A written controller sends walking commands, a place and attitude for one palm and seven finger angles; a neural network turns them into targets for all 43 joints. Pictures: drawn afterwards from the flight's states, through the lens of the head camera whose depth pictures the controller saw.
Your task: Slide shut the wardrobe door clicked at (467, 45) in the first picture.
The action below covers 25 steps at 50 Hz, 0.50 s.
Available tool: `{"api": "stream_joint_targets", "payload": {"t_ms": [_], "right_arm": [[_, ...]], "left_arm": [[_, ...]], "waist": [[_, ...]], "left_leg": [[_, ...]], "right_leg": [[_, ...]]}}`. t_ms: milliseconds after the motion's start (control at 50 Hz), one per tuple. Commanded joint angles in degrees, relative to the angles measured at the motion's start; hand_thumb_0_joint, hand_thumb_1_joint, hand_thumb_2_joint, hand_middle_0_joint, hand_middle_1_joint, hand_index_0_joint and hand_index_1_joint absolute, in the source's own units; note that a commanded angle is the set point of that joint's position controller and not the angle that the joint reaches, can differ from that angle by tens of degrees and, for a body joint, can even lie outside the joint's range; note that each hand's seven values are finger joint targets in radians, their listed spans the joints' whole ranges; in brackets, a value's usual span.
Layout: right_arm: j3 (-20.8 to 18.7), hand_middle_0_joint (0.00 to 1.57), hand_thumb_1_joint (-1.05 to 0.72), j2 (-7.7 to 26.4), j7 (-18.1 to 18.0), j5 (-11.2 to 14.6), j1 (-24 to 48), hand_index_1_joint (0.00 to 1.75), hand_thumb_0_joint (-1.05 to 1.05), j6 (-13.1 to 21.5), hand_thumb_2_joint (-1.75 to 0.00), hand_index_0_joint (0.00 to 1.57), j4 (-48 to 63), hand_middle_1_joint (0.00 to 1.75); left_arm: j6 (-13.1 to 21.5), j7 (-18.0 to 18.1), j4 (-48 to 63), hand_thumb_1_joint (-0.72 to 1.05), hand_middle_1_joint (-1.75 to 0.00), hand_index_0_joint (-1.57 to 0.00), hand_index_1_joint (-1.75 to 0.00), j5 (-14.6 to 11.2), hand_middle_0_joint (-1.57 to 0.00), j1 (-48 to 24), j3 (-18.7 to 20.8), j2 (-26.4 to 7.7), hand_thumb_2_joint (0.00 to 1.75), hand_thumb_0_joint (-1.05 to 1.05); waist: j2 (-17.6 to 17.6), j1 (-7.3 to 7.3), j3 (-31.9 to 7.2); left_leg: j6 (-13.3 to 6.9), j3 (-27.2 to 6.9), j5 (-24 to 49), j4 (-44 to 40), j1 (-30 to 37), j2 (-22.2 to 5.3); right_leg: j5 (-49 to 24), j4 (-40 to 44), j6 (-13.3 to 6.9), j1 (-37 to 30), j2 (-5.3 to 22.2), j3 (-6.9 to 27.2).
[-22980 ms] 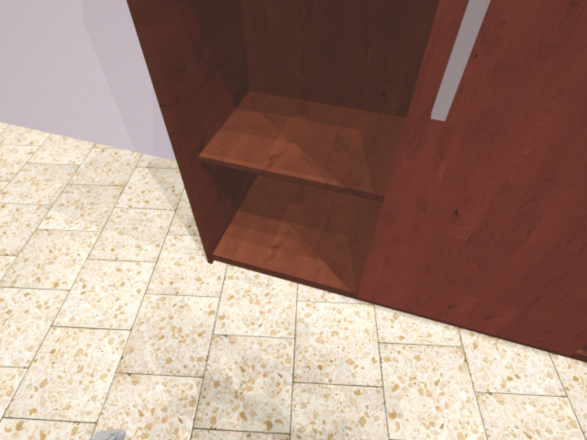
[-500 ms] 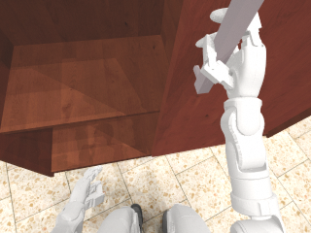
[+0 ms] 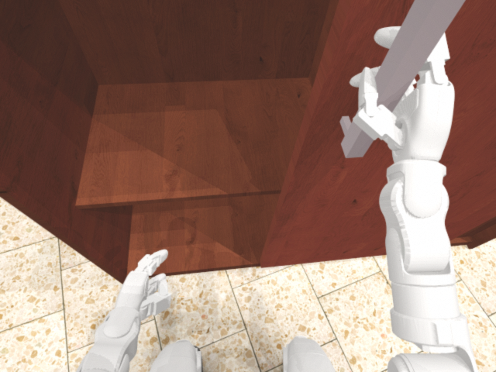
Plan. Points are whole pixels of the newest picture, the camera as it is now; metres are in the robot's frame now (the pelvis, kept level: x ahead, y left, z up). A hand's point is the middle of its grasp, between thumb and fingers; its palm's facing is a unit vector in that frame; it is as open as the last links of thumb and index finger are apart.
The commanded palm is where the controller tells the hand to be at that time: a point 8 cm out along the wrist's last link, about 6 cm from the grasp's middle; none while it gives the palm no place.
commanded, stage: step sideways, sliding the door along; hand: right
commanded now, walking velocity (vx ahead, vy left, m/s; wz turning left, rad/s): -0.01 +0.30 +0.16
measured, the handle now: (382, 72) +0.42 -0.14 +0.23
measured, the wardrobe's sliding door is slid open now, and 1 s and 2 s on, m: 0.50 0.19 0.00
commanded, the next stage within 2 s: stop walking and hold the door there in 1.92 s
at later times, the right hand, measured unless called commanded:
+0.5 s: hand (225, 120) +0.36 +0.04 +0.22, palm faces -0.07 +0.99 -0.09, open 6.9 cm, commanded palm +0.34 +0.01 +0.22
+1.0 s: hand (70, 126) +0.34 +0.19 +0.22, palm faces -0.05 +1.00 -0.06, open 6.7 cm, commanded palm +0.32 +0.16 +0.23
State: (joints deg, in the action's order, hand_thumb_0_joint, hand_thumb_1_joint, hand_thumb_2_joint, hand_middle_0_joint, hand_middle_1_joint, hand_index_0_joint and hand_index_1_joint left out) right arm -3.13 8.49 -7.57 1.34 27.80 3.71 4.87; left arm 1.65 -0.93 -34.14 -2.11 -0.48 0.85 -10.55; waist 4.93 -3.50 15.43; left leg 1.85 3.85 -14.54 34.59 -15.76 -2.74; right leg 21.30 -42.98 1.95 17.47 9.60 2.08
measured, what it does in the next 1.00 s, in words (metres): steps to the left: right foot, then left foot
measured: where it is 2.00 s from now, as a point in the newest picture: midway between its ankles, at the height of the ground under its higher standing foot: outside the picture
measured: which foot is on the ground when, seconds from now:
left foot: down 0.00-0.34, up 0.36-0.52, down 0.54-1.00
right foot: down 0.00-0.20, up 0.22-0.32, down 0.34-0.56, up 0.58-0.68, down 0.70-0.88, up 0.90-1.00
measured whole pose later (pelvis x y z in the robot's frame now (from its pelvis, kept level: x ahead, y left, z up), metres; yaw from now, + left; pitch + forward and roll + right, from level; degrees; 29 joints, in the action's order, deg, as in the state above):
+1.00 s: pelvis -0.08 +0.24 +0.01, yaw +8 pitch -2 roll -2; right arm -4.1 9.1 -7.5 4.3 33.9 2.6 -12.4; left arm 0.5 1.8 -40.3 -1.6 7.2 1.3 -11.5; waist 0.6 -0.9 7.9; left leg -7.5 5.1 -12.1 28.4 -15.0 3.8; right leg 26.0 -51.2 0.5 19.0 4.2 -1.1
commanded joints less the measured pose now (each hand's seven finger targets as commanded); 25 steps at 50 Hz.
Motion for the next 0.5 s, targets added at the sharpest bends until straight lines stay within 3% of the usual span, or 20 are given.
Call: {"api": "stream_joint_targets", "payload": {"t_ms": [0, 20, 40, 80, 120, 140, 160, 180, 200, 220, 240, 260, 280, 300, 320, 340, 360, 400, 420, 480], "right_arm": [[18.6, 0.45, -0.90, -5.0, 5.1, 1.2, 25.7, 1.40, 0.00, 9.4, -0.90, 0.45, 27.0, 1.40], [19.8, 0.45, -0.90, -7.4, 5.8, 0.8, 25.9, 1.40, 0.00, 9.4, -0.90, 0.45, 22.6, 1.40], [19.4, 0.45, -0.90, -6.9, 5.9, 0.5, 28.7, 1.40, 0.00, 9.8, -0.90, 0.45, 22.7, 1.40], [17.7, 0.45, -0.90, -5.5, 5.6, 0.2, 29.4, 1.40, 0.00, 9.9, -0.90, 0.45, 18.5, 1.40], [18.2, 0.45, -0.90, -5.6, 6.0, -0.3, 29.2, 1.40, 0.00, 9.1, -0.90, 0.45, 15.5, 1.40], [18.4, 0.45, -0.90, -5.1, 6.2, -0.6, 29.9, 1.40, 0.00, 8.8, -0.90, 0.45, 15.6, 1.40], [18.4, 0.45, -0.90, -4.3, 6.1, -0.8, 30.0, 1.40, 0.00, 8.3, -0.90, 0.45, 15.3, 1.40], [17.7, 0.45, -0.90, -2.9, 5.5, -0.4, 30.8, 1.40, 0.00, 8.0, -0.90, 0.45, 17.8, 1.40], [16.8, 0.45, -0.90, -1.9, 5.0, -0.1, 28.0, 1.40, 0.00, 7.5, -0.90, 0.45, 16.6, 1.40], [17.7, 0.45, -0.90, -4.3, 4.7, 0.0, 26.7, 1.40, 0.00, 7.5, -0.90, 0.45, 17.3, 1.40], [18.3, 0.45, -0.90, -5.1, 4.5, 0.2, 28.1, 1.40, 0.00, 7.9, -0.90, 0.45, 19.9, 1.40], [17.7, 0.45, -0.90, -4.9, 4.2, 0.3, 28.5, 1.40, 0.00, 8.3, -0.90, 0.45, 19.8, 1.40], [16.8, 0.45, -0.90, -3.3, 3.8, 0.5, 28.2, 1.40, 0.00, 8.6, -0.90, 0.45, 19.0, 1.40], [15.7, 0.45, -0.90, -1.3, 3.8, 0.9, 27.7, 1.40, 0.00, 9.0, -0.90, 0.45, 19.5, 1.40], [15.9, 0.45, -0.90, -2.5, 4.5, 1.2, 26.9, 1.40, 0.00, 9.1, -0.90, 0.45, 16.9, 1.40], [15.7, 0.45, -0.90, -2.6, 5.3, 0.8, 28.4, 1.40, 0.00, 9.4, -0.90, 0.45, 16.7, 1.40], [14.1, 0.45, -0.90, -1.1, 5.2, 0.6, 30.6, 1.40, 0.00, 9.5, -0.90, 0.45, 15.5, 1.40], [10.7, 0.45, -0.90, 2.2, 4.4, 0.5, 30.0, 1.40, 0.00, 9.3, -0.90, 0.45, 13.2, 1.40], [11.7, 0.45, -0.90, 0.2, 4.5, 0.4, 29.2, 1.40, 0.00, 9.0, -0.90, 0.45, 10.7, 1.40], [11.0, 0.45, -0.90, 1.3, 5.0, 0.1, 30.7, 1.40, 0.00, 9.0, -0.90, 0.45, 9.8, 1.40]], "left_arm": [[3.2, 0.4, 9.1, 0.90, -0.30, -0.20, -0.30, 0.9, -0.20, -2.2, 4.5, -8.7, 0.90, 0.00], [2.6, -1.3, 10.1, 0.90, -0.30, -0.20, -0.30, 0.9, -0.20, -1.7, 4.7, -7.7, 0.90, 0.00], [2.6, -2.1, 10.3, 0.90, -0.30, -0.20, -0.30, 0.8, -0.20, -2.3, 4.6, -6.9, 0.90, 0.00], [2.7, -2.9, 9.5, 0.90, -0.30, -0.20, -0.30, 0.0, -0.20, -1.5, 4.8, -7.5, 0.90, 0.00], [1.9, -2.6, 10.0, 0.90, -0.30, -0.20, -0.30, -0.8, -0.20, -1.7, 3.9, -7.0, 0.90, 0.00], [1.5, -2.3, 10.5, 0.90, -0.30, -0.20, -0.30, -1.4, -0.20, -2.3, 3.3, -6.2, 0.90, 0.00], [1.1, -1.6, 10.6, 0.90, -0.30, -0.20, -0.30, -2.0, -0.20, -2.4, 2.7, -4.5, 0.90, 0.00], [1.1, -0.9, 10.5, 0.90, -0.30, -0.20, -0.30, -2.1, -0.20, -1.9, 2.6, -3.6, 0.90, 0.00], [1.6, 0.0, 8.8, 0.90, -0.30, -0.20, -0.30, -1.8, -0.20, -1.7, 3.6, -4.8, 0.90, 0.00], [2.3, 0.1, 7.7, 0.90, -0.30, -0.20, -0.30, -1.1, -0.20, -1.1, 3.5, -4.4, 0.90, 0.00], [2.8, 0.1, 7.2, 0.90, -0.30, -0.20, -0.30, -0.7, -0.20, -1.3, 3.2, -3.9, 0.90, 0.00], [2.8, 0.3, 6.1, 0.90, -0.30, -0.20, -0.30, -0.2, -0.20, -1.1, 3.2, -4.0, 0.90, 0.00], [2.5, 0.6, 5.4, 0.90, -0.30, -0.20, -0.30, 0.3, -0.20, -0.5, 3.6, -4.9, 0.90, 0.00], [2.1, 0.7, 5.7, 0.90, -0.30, -0.20, -0.30, 0.7, -0.20, -0.8, 4.6, -7.4, 0.90, 0.00], [1.3, -0.5, 7.5, 0.90, -0.30, -0.20, -0.30, 1.3, -0.20, -0.8, 5.5, -8.7, 0.90, 0.00], [1.0, -1.5, 8.0, 0.90, -0.30, -0.20, -0.30, 1.8, -0.20, -1.5, 4.7, -6.7, 0.90, 0.00], [0.5, -1.8, 7.6, 0.90, -0.30, -0.20, -0.30, 1.7, -0.20, -1.9, 4.5, -6.8, 0.90, 0.00], [0.0, -2.1, 7.0, 0.90, -0.30, -0.20, -0.30, 1.2, -0.20, -1.8, 4.3, -7.7, 0.90, 0.00], [0.0, -2.2, 6.9, 0.90, -0.30, -0.20, -0.30, 1.1, -0.20, -1.1, 4.2, -7.2, 0.90, 0.00], [0.1, -1.4, 7.3, 0.90, -0.30, -0.20, -0.30, -0.1, -0.20, -0.6, 3.4, -6.7, 0.90, 0.00]], "waist": [[7.9, 6.41, -37.1], [11.3, 5.67, -37.2], [13.1, 5.63, -34.5], [11.5, 5.49, -33.7], [7.3, 5.58, -32.5], [2.5, 5.32, -32.6], [-6.7, 5.76, -32.8], [-16.9, 6.18, -32.7], [-23.0, 5.47, -31.8], [-20.9, 5.58, -32.2], [-18.7, 6.37, -33.1], [-16.1, 7.03, -34.4], [-13.7, 7.64, -35.8], [-3.4, 7.04, -35.9], [7.7, 6.10, -36.9], [10.6, 5.57, -34.9], [8.4, 5.41, -31.5], [8.0, 4.69, -30.4], [8.3, 4.98, -30.6], [5.9, 5.40, -31.7]], "left_leg": [[-0.9, -1.4, 9.9, 14.6, -2.7, 0.8], [-1.6, -3.9, -13.5, 20.7, -5.4, 2.0], [-2.1, -5.1, -15.1, 20.4, -5.4, 0.9], [-3.2, -4.8, -7.5, 10.3, -1.2, 0.9], [-2.8, -2.8, 3.8, -0.3, 6.7, 1.5], [-2.5, -3.3, 12.3, -4.8, 10.3, 0.6], [-3.6, -7.6, 21.3, -8.4, 11.4, -3.1], [-6.9, -17.1, 30.4, -12.0, 11.4, -8.4], [-9.6, -20.7, 36.0, -12.2, 13.6, -9.8], [-10.9, -19.1, 40.8, -9.1, 15.0, -9.6], [-10.6, -16.7, 45.0, -6.4, 16.2, -8.8], [-9.4, -13.5, 46.0, -3.5, 16.2, -7.4], [-7.3, -10.5, 43.1, 1.6, 13.5, -5.4], [-3.7, -7.0, 29.4, 7.9, 3.6, -1.4], [-1.6, -4.8, 0.3, 17.2, -6.5, 1.5], [-1.8, -7.0, -13.2, 25.5, -8.6, 2.6], [-2.2, -8.0, -13.5, 27.4, -9.4, 1.5], [-2.6, -6.3, -11.4, 17.3, -7.5, 0.8], [-2.6, -4.4, -8.9, 11.5, -3.9, 1.4], [-2.2, -0.8, 4.8, -4.3, 6.6, 2.6]], "right_leg": [[-51.9, 17.9, -8.0, -26.4, 13.4, 7.7], [-55.4, 17.6, -11.5, -25.1, 17.4, 9.2], [-53.6, 15.1, -12.1, -22.0, 17.0, 6.7], [-53.2, 8.6, -8.6, -22.5, 14.5, 0.6], [-40.2, 5.3, -5.5, -17.0, 10.6, -2.0], [-29.8, 2.9, -4.3, -13.2, 7.3, -3.4], [-15.3, -0.5, -2.4, -9.2, 1.4, -6.4], [1.5, -4.7, -0.8, -4.1, -4.5, -5.7], [7.5, -11.0, -0.7, -1.0, -7.2, -3.3], [8.7, -10.4, -1.1, -0.3, -7.0, -1.5], [7.6, -3.6, -1.4, -1.2, -6.5, -1.8], [1.6, 6.5, -1.5, -5.6, -5.5, -3.7], [-12.2, 16.9, -1.8, -13.0, -3.1, -5.2], [-34.1, 21.5, -4.9, -23.1, 5.9, 1.9], [-52.9, 19.5, -11.3, -27.8, 18.3, 12.4], [-51.1, 20.0, -14.5, -24.3, 20.4, 13.6], [-50.0, 18.8, -15.1, -20.7, 20.5, 11.9], [-55.0, 14.6, -11.5, -23.1, 18.7, 4.3], [-54.1, 12.9, -9.4, -22.6, 16.8, 1.1], [-45.2, 7.4, -5.6, -19.2, 12.8, -2.8]]}}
